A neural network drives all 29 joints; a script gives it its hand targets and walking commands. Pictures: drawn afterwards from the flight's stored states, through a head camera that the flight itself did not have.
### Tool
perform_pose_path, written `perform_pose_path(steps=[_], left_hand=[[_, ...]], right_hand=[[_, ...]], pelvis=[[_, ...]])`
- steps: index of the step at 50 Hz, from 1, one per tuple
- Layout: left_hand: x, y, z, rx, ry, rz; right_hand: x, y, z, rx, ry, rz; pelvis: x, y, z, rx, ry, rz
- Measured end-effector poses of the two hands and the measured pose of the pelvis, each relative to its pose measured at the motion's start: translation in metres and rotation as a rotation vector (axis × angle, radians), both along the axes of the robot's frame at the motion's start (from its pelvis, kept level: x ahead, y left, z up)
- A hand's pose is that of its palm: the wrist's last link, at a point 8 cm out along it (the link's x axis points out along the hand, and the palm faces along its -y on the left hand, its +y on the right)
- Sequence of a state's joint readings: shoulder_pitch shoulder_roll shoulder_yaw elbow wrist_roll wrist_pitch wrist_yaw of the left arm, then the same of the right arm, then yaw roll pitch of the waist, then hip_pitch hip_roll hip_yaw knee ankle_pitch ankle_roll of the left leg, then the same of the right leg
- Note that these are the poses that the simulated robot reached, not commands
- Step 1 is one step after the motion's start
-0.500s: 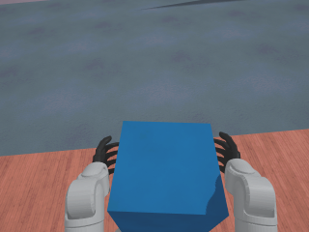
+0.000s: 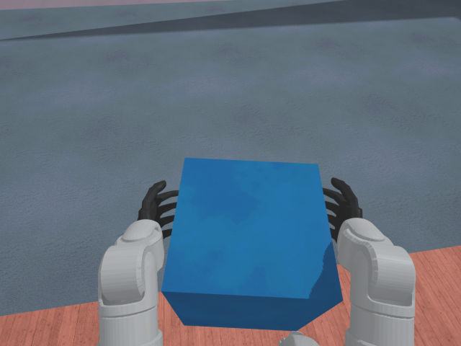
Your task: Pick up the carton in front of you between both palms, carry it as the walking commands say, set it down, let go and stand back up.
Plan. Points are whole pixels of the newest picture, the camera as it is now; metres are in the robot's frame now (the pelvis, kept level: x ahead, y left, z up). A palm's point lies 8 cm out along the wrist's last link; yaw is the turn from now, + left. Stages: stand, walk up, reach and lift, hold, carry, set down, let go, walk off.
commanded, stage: carry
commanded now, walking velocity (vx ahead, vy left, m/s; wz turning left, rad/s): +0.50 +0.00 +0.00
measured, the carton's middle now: (245, 251) +0.28 +0.00 +0.02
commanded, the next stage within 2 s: none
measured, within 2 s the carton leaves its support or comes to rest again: neither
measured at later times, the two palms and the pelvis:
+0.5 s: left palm (192, 90) +0.68 +0.12 +0.07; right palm (308, 85) +0.71 -0.18 +0.07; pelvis +0.32 -0.05 -0.01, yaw +1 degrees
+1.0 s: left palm (196, 49) +1.04 +0.14 +0.00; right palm (281, 48) +1.04 -0.16 +0.01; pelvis +0.68 +0.00 -0.09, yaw +1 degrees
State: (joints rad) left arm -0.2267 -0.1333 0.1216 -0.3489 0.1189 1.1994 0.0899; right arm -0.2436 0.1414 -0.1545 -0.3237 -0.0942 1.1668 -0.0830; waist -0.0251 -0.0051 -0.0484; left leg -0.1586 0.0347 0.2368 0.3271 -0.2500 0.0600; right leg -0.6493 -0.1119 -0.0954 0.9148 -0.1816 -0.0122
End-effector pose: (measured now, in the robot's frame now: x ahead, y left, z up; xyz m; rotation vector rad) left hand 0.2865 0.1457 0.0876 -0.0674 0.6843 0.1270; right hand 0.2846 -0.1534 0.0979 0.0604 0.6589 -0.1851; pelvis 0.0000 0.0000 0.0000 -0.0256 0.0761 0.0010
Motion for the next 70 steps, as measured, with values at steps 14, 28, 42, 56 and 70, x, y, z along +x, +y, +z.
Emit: perform_pose_path(steps=[14,28,42,56,70], left_hand=[[0.251,-0.022,-0.011,0.132,0.076,0.023],[0.443,-0.029,-0.010,0.060,0.044,0.056],[0.659,-0.008,-0.064,0.057,0.045,-0.048],[0.846,-0.008,-0.088,0.033,0.021,-0.002],[1.008,0.022,-0.074,0.067,0.071,0.094]], right_hand=[[0.280,-0.022,-0.025,-0.027,0.070,0.155],[0.465,-0.028,-0.022,0.018,0.041,0.089],[0.659,-0.008,-0.064,-0.056,0.048,0.042],[0.852,-0.008,-0.088,-0.022,0.020,0.041],[1.048,0.024,-0.081,-0.015,0.065,0.160]], pelvis=[[0.195,-0.042,-0.036,0.033,-0.014,0.036],[0.367,-0.046,-0.015,0.040,0.041,0.010],[0.585,-0.009,-0.090,-0.002,0.007,0.009],[0.776,-0.010,-0.096,0.006,0.025,0.033],[0.960,-0.019,-0.075,0.048,0.018,0.054]])
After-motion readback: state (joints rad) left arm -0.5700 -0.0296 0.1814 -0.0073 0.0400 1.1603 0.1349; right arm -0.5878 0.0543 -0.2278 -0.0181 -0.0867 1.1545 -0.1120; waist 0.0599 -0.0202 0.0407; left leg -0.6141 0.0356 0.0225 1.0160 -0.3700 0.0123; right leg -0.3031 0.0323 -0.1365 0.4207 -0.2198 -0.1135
